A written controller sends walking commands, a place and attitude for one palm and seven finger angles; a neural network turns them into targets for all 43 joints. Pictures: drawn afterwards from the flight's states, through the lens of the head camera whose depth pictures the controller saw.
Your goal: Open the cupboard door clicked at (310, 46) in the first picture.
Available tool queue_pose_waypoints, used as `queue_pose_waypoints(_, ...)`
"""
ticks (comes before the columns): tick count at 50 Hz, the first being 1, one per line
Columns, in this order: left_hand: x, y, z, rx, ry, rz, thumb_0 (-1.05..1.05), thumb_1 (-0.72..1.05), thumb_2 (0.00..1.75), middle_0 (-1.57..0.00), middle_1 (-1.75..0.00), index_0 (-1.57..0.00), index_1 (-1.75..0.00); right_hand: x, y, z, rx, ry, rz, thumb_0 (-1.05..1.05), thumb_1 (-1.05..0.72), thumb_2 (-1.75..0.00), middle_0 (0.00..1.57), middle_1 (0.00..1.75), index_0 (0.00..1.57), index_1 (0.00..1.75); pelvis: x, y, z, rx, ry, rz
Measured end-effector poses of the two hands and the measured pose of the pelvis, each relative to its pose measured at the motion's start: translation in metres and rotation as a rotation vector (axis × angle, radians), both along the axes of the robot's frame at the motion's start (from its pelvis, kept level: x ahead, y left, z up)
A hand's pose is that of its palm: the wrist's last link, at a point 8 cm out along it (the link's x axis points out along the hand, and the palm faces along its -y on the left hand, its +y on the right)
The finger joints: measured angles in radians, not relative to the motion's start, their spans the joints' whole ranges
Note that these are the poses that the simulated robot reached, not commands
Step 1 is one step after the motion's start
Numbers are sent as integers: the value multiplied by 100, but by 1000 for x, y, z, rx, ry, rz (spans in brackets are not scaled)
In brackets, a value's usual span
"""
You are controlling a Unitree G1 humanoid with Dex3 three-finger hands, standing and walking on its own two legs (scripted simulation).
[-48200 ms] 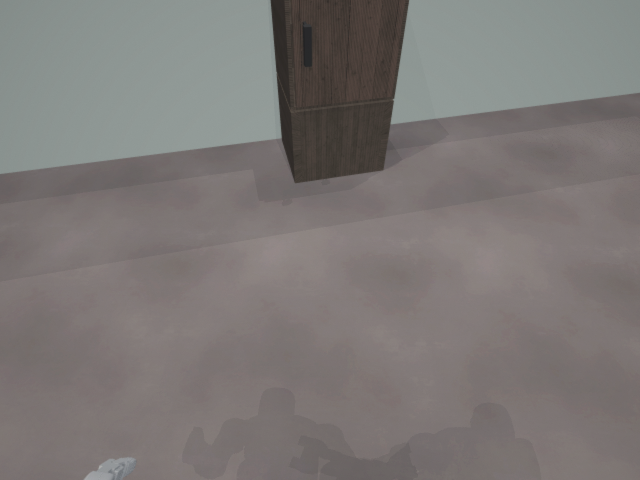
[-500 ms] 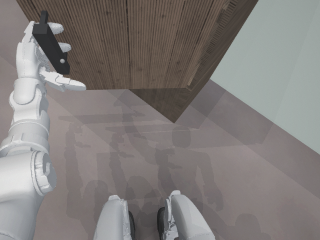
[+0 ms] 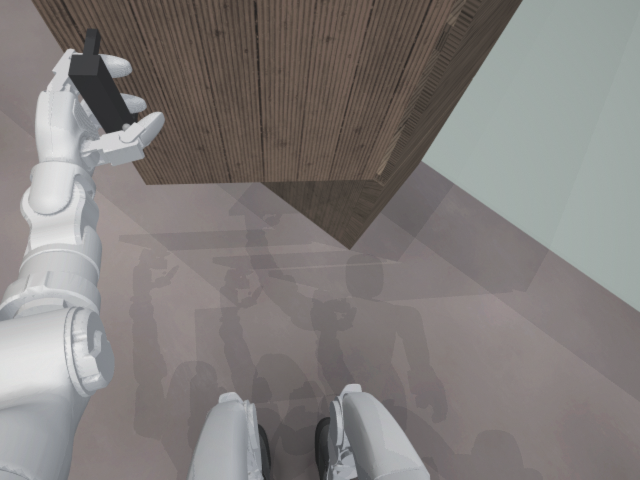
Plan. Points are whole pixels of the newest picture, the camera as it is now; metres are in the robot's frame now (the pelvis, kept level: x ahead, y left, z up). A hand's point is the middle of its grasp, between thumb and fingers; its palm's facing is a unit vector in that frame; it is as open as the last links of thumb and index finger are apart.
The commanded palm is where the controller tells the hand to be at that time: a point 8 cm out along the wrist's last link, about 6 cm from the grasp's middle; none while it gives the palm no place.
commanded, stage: close the thumb around the handle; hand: left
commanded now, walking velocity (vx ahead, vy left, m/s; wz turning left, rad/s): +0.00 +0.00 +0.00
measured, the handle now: (113, 96) +0.57 +0.21 +0.03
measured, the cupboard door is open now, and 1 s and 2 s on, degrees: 43 62 83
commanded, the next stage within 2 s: pull the door open along its arc in 0.24 s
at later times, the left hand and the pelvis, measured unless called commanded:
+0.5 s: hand (126, 129) +0.52 +0.19 +0.04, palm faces +0.00 -1.00 -0.02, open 6.2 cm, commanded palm +0.48 +0.22 +0.03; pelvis +0.00 +0.00 +0.00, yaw -1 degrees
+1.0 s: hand (160, 225) +0.40 +0.14 +0.04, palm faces +0.29 -0.95 +0.09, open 6.4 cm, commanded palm +0.34 +0.20 +0.03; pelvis +0.01 +0.00 +0.02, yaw +0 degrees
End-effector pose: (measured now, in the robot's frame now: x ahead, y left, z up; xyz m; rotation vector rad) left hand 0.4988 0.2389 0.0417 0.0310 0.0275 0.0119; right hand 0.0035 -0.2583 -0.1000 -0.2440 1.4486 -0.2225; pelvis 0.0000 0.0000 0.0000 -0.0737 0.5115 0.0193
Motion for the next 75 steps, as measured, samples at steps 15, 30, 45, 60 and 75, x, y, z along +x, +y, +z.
queue_pose_waypoints(15, 1, 0, 0, -9, -2, -4, 1, 66, 79, -36, -135, -34, -134, 6, 0, 0, -4, -13, 2, 1, -91, -90, 20, 30, 20, 30, 1, 1, 0, 0, -2, -3)
queue_pose_waypoints(30, -14, -1, -1, -16, -4, -14, 1, 67, 74, -35, -135, -34, -135, 7, 4, 4, 13, -36, -27, 1, -91, -90, 20, 30, 20, 30, 3, 3, 5, 7, -15, -18)
queue_pose_waypoints(45, -109, -30, -3, -94, -19, 110, 2, 63, 71, -31, -133, -35, -131, 90, 12, 18, 73, -260, 59, 1, -91, -90, 20, 30, 20, 30, 16, 5, 24, 30, -77, -23)
queue_pose_waypoints(60, -179, -85, -2, -28, -45, 423, -1, 65, 79, -32, -131, -31, -131, 155, 31, 6, 168, -409, 225, 1, -91, -90, 20, 30, 20, 30, 4, -15, 17, 61, -125, 9)
queue_pose_waypoints(75, -246, -139, 2, -57, 12, 401, 1, 64, 72, -27, -130, -32, -132, 160, 8, 13, 168, -481, 251, 1, -91, -90, 20, 30, 20, 30, 5, -38, 23, 87, -166, 31)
